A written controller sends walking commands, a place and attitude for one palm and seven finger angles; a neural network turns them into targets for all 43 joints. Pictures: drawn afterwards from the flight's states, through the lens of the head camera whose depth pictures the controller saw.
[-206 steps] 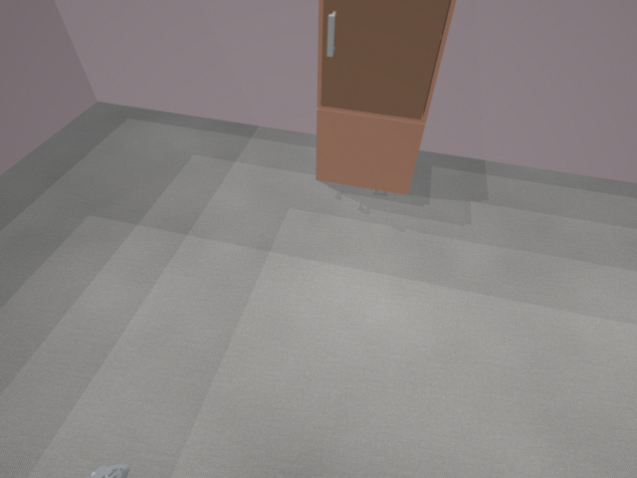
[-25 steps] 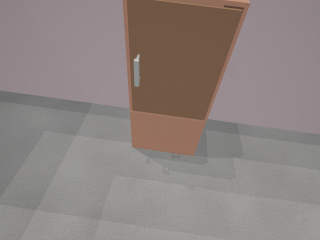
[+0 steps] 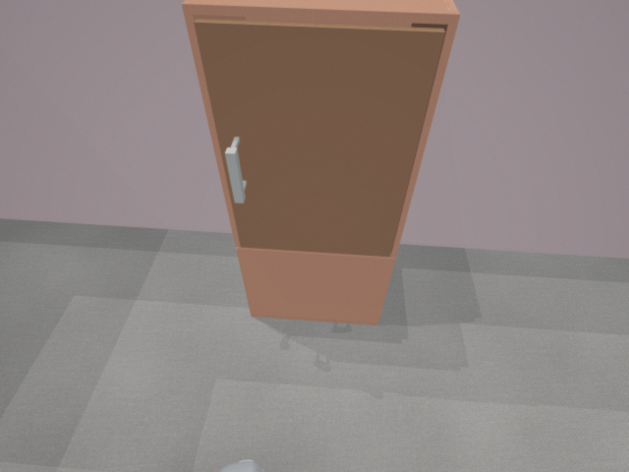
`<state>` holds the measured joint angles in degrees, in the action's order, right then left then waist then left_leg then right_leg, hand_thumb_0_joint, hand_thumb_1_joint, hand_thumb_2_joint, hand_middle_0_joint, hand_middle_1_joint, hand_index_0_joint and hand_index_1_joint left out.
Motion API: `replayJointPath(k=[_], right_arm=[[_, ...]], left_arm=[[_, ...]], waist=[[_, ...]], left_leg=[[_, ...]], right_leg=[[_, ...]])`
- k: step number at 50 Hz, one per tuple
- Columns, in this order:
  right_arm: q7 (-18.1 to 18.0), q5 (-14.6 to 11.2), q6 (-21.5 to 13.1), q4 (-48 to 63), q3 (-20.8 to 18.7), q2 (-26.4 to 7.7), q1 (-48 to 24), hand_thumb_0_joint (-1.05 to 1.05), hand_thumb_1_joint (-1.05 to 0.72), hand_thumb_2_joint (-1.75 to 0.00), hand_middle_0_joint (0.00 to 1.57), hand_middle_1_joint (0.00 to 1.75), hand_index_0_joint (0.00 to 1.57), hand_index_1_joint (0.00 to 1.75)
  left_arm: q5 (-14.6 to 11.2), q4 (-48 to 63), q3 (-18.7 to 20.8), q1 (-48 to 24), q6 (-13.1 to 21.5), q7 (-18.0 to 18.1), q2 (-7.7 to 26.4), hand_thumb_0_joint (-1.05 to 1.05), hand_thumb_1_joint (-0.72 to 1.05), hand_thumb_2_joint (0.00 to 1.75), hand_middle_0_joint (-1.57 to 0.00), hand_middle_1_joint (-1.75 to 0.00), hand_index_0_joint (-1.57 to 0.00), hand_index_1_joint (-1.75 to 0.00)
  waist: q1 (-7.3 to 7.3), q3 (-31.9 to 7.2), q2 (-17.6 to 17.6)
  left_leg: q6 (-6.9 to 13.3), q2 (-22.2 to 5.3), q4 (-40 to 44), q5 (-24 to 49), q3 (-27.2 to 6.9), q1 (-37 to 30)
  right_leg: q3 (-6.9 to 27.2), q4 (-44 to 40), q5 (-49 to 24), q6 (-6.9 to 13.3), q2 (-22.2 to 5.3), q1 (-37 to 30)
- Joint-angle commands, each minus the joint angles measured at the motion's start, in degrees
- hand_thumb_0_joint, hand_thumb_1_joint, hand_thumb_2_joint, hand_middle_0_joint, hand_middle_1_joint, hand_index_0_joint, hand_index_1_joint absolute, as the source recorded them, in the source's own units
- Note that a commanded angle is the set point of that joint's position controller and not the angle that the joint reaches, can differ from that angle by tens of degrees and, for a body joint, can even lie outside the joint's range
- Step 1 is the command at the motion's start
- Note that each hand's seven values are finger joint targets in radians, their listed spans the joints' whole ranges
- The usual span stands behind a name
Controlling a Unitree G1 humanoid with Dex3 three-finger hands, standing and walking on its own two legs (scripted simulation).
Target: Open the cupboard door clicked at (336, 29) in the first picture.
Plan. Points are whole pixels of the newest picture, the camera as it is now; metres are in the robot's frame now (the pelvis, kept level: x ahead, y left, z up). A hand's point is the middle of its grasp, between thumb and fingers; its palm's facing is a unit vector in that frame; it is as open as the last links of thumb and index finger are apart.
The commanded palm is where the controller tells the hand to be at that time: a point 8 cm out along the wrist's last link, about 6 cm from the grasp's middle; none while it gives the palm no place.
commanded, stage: take the last steps up to it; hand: left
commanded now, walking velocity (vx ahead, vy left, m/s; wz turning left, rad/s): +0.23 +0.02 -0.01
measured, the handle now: (237, 170) +0.71 +0.21 -0.05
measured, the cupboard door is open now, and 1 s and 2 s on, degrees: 0 0 0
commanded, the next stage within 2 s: come to a stop and stand still in 0.22 s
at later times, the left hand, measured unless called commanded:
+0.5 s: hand (200, 436) +0.21 +0.19 -0.17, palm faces +0.00 -0.97 -0.25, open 7.3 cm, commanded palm none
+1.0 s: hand out of the picture +0.13 +0.25 -0.18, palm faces +0.06 -0.98 -0.20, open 7.3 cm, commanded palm none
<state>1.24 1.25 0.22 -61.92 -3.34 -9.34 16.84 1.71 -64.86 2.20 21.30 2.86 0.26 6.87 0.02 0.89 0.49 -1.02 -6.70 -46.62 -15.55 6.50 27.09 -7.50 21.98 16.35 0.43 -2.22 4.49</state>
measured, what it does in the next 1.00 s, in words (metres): walks ahead: left foot, then right foot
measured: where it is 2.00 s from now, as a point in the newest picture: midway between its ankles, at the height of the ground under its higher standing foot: outside the picture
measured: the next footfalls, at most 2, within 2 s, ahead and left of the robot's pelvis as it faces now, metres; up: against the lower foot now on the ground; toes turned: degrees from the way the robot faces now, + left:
left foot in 0.12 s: +0.16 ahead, +0.14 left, +0.00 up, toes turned +9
right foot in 0.42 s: +0.21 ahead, -0.09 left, +0.00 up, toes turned -8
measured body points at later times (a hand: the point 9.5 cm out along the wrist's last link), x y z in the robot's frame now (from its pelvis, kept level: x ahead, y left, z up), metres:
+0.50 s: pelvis +0.14 +0.01 -0.01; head +0.14 -0.02 +0.44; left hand +0.21 +0.24 -0.15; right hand +0.12 -0.20 -0.18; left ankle +0.11 +0.14 -0.74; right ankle +0.17 -0.09 -0.74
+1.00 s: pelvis +0.11 +0.06 +0.00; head +0.13 +0.08 +0.45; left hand +0.12 +0.30 -0.17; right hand +0.16 -0.18 -0.15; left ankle +0.11 +0.15 -0.74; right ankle +0.08 -0.07 -0.71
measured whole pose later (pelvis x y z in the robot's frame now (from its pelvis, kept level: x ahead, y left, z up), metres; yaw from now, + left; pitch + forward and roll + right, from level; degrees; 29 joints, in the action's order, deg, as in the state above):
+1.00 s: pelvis +0.11 +0.06 +0.00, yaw +0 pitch +0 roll +0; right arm -2.1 1.2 1.1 -59.9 -1.5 -8.5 11.7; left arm 1.2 -61.1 3.0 13.1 -2.8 1.2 11.4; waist 1.2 2.5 -2.5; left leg 2.5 0.0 -24.5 -12.4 5.9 12.0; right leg -1.4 43.9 24.4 -1.3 -2.5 18.0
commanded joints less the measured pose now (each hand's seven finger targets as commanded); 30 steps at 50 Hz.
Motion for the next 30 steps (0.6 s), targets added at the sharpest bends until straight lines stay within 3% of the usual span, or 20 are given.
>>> replayJointPath(k=[1, 3, 4, 5, 6, 7, 8, 10, 12, 13, 15, 17, 19, 20, 21, 22, 23, 24, 27, 30], right_arm=[[0.3, -0.3, -2.4, 4.8, -0.1, -1.3, -3.4, 0.00, -0.90, -0.90, 0.20, 0.30, 0.20, 0.30], [-0.1, -0.1, -2.9, 3.5, -0.1, -1.9, -0.1, 0.00, -0.90, -0.90, 0.20, 0.30, 0.20, 0.30], [-0.5, 0.0, -3.3, 2.1, -0.4, -3.6, 4.2, 0.00, -0.90, -0.90, 0.20, 0.30, 0.20, 0.30], [-1.2, 0.5, -3.7, 0.5, -1.2, -7.9, 10.5, 0.00, -0.90, -0.90, 0.20, 0.30, 0.20, 0.30], [-1.8, 0.8, -3.6, -0.3, -2.2, -13.3, 15.8, 0.00, -0.90, -0.90, 0.20, 0.30, 0.20, 0.30], [-2.2, 0.6, -3.1, -0.7, -1.9, -12.9, 15.5, 0.00, -0.90, -0.90, 0.20, 0.30, 0.20, 0.30], [-2.6, 0.5, -3.2, 0.1, -1.6, -11.4, 11.7, 0.00, -0.90, -0.90, 0.20, 0.30, 0.20, 0.30], [-2.8, 0.3, -3.7, 1.8, -0.2, -6.9, 5.5, 0.00, -0.90, -0.90, 0.20, 0.30, 0.20, 0.30], [-3.0, 0.3, -4.2, 2.0, 0.4, -5.9, 2.9, 0.00, -0.90, -0.90, 0.20, 0.30, 0.20, 0.30], [-3.0, 0.3, -4.1, 2.1, 0.2, -6.0, 2.0, 0.00, -0.90, -0.90, 0.20, 0.30, 0.20, 0.30], [-2.9, 0.3, -3.8, 1.7, 0.1, -6.5, 2.0, 0.00, -0.90, -0.90, 0.20, 0.30, 0.20, 0.30], [-2.8, 0.2, -3.1, 1.4, 0.0, -6.4, 0.5, 0.00, -0.90, -0.90, 0.20, 0.30, 0.20, 0.30], [-3.0, -0.2, -2.6, 1.0, 0.7, -4.7, -1.1, 0.00, -0.90, -0.90, 0.20, 0.30, 0.20, 0.30], [-2.9, -0.7, -2.6, 0.6, 1.3, -2.7, -0.3, 0.00, -0.90, -0.90, 0.20, 0.30, 0.20, 0.30], [-2.5, -1.2, -2.1, 0.7, 1.7, -0.9, 1.6, 0.00, -0.90, -0.90, 0.20, 0.30, 0.20, 0.30], [-2.4, -1.0, -1.2, -0.2, 1.5, -1.3, 3.0, 0.00, -0.90, -0.90, 0.20, 0.30, 0.20, 0.30], [-2.6, -1.0, -0.2, -0.8, 1.4, -1.0, 3.2, 0.00, -0.90, -0.90, 0.20, 0.30, 0.20, 0.30], [-2.8, -1.0, 0.6, -0.9, 1.1, -1.7, 3.2, 0.00, -0.90, -0.90, 0.20, 0.30, 0.20, 0.30], [-3.2, -1.1, 1.4, -0.8, 0.5, -2.2, 2.8, 0.00, -0.90, -0.90, 0.20, 0.30, 0.20, 0.30], [-3.2, -1.0, 2.0, 1.0, -0.1, -2.4, 0.6, 0.00, -0.90, -0.90, 0.20, 0.30, 0.20, 0.30]], left_arm=[[-0.1, 1.7, 1.9, 1.7, 0.9, 0.8, 10.2, 0.00, 0.90, 0.90, -0.20, -0.30, -0.20, -0.30], [-0.4, 1.3, 2.0, 1.7, 0.4, 0.8, 9.5, 0.00, 0.90, 0.90, -0.20, -0.30, -0.20, -0.30], [-0.4, 1.2, 1.8, 2.0, 0.1, 0.7, 8.4, 0.00, 0.90, 0.90, -0.20, -0.30, -0.20, -0.30], [-0.6, 1.9, 1.4, 2.7, -0.1, 0.5, 6.2, 0.00, 0.90, 0.90, -0.20, -0.30, -0.20, -0.30], [-1.0, 3.4, 1.1, 3.2, -0.2, 0.2, 3.4, 0.00, 0.90, 0.90, -0.20, -0.30, -0.20, -0.30], [-0.4, 4.9, 0.9, 0.6, -0.2, 0.4, 4.5, 0.00, 0.90, 0.90, -0.20, -0.30, -0.20, -0.30], [-0.4, 5.2, 0.9, -2.1, -0.2, 0.3, 3.8, 0.00, 0.90, 0.90, -0.20, -0.30, -0.20, -0.30], [-0.3, 5.0, 1.0, -4.4, -0.3, -0.5, 4.1, 0.00, 0.90, 0.90, -0.20, -0.30, -0.20, -0.30], [-0.3, 4.4, 0.6, -2.3, -1.0, -0.6, 2.4, 0.00, 0.90, 0.90, -0.20, -0.30, -0.20, -0.30], [-0.4, 4.2, 0.5, -1.4, -1.5, -0.5, 1.8, 0.00, 0.90, 0.90, -0.20, -0.30, -0.20, -0.30], [-0.4, 4.6, 0.2, -2.4, -1.5, -0.4, 1.4, 0.00, 0.90, 0.90, -0.20, -0.30, -0.20, -0.30], [-0.3, 4.5, 0.0, -1.8, -1.6, -0.1, 1.1, 0.00, 0.90, 0.90, -0.20, -0.30, -0.20, -0.30], [-0.5, 3.3, 0.0, 1.0, -1.3, 0.6, 2.9, 0.00, 0.90, 0.90, -0.20, -0.30, -0.20, -0.30], [-0.3, 2.9, 0.1, 1.7, -0.8, 1.1, 6.3, 0.00, 0.90, 0.90, -0.20, -0.30, -0.20, -0.30], [-0.4, 3.3, 0.2, -0.3, -0.6, 1.4, 10.1, 0.00, 0.90, 0.90, -0.20, -0.30, -0.20, -0.30], [-0.7, 4.0, 0.3, -2.0, -1.0, 1.4, 12.0, 0.00, 0.90, 0.90, -0.20, -0.30, -0.20, -0.30], [-0.9, 4.3, 0.7, -3.8, -0.9, 1.7, 12.6, 0.00, 0.90, 0.90, -0.20, -0.30, -0.20, -0.30], [-0.9, 4.6, 0.5, -4.5, -1.4, 2.0, 11.7, 0.00, 0.90, 0.90, -0.20, -0.30, -0.20, -0.30], [-0.6, 5.2, 1.4, -5.6, -2.1, 2.7, 12.1, 0.00, 0.90, 0.90, -0.20, -0.30, -0.20, -0.30], [-0.1, 6.6, 2.7, -6.9, -3.0, 3.1, 13.2, 0.00, 0.90, 0.90, -0.20, -0.30, -0.20, -0.30]], waist=[[0.33, 6.8, -7.6], [-1.21, 5.2, -6.1], [-2.82, 3.5, -1.9], [-5.02, 0.0, 7.8], [-5.71, -3.8, 20.2], [-5.98, -4.1, 16.5], [-5.26, -1.5, 15.4], [-3.07, 2.7, 6.7], [-0.75, 1.3, 6.9], [-0.21, 0.3, 6.5], [-0.36, 0.0, 5.8], [0.74, 1.2, 5.9], [3.04, 1.3, 2.2], [2.96, 0.3, -3.7], [0.76, -0.2, -9.5], [-0.13, -0.3, -7.9], [-0.10, 0.0, -13.0], [0.11, 1.0, -14.4], [0.98, -1.5, -9.0], [1.90, -2.8, -6.8]], left_leg=[[0.4, 0.8, 7.7, 1.6, 0.4, -3.8], [0.6, 2.7, 14.8, 4.5, 2.5, -12.1], [0.8, 2.9, 17.6, 4.8, 1.8, -19.9], [3.2, -4.3, 22.7, 4.0, -7.7, -27.5], [8.4, -16.5, 30.2, 4.4, -24.2, -32.1], [11.1, -18.3, 33.4, -2.5, -27.5, -29.8], [12.0, -18.0, 34.2, -5.1, -26.0, -25.9], [11.1, -14.8, 34.6, 0.7, -18.5, -18.1], [10.2, -11.8, 33.5, 11.1, -11.2, -16.2], [10.4, -11.1, 33.0, 12.6, -8.9, -15.8], [10.7, -10.2, 32.2, 13.6, -7.5, -14.8], [9.9, -9.6, 30.0, 12.8, -6.2, -12.6], [5.6, -5.6, 23.6, 13.9, -2.8, -9.9], [2.2, -2.3, 20.0, 7.4, -0.7, -8.3], [0.2, 0.8, 18.9, -3.8, 0.7, -7.9], [-0.4, 2.4, 17.2, -6.2, 0.2, -11.7], [-0.7, 2.2, 13.8, -8.8, 0.0, -12.4], [-0.7, 2.0, 10.4, -10.9, -0.8, -12.2], [-0.9, 2.9, 2.8, -13.7, -3.3, -7.2], [-1.3, 4.0, -3.5, -15.1, -5.1, -4.3]], right_leg=[[8.7, -9.5, -3.1, 7.1, -14.2, 7.7], [6.7, -4.1, -4.5, 5.6, -11.7, 8.8], [5.3, 2.9, -5.4, 4.5, -9.5, 12.1], [1.7, 15.8, -2.1, 2.2, -4.6, 17.0], [-2.8, 31.2, 15.8, -0.1, 1.4, 24.7], [2.7, 40.4, 19.2, 0.9, 1.0, 27.4], [4.3, 46.1, 16.1, 1.3, -1.4, 30.5], [6.3, 44.6, 9.6, 0.8, -4.5, 29.3], [4.8, 36.2, 8.4, 0.0, -4.4, 23.7], [4.0, 31.8, 8.2, -0.3, -4.1, 21.2], [2.5, 23.8, 7.4, -0.5, -2.9, 17.0], [1.3, 17.3, 2.1, -0.8, -1.6, 12.6], [2.4, 3.9, -10.0, -1.4, -1.8, 4.4], [9.2, -0.2, -19.3, -0.7, -6.8, 1.1], [15.4, -1.8, -26.4, 2.4, -14.3, 2.4], [15.8, -2.4, -29.5, 4.9, -16.8, 6.0], [16.0, -3.1, -34.3, 6.3, -16.5, 7.1], [15.4, -3.3, -37.3, 7.2, -16.8, 7.9], [14.4, 0.5, -51.1, 10.3, -18.0, 0.6], [13.7, 1.0, -50.6, 12.1, -19.2, -0.8]])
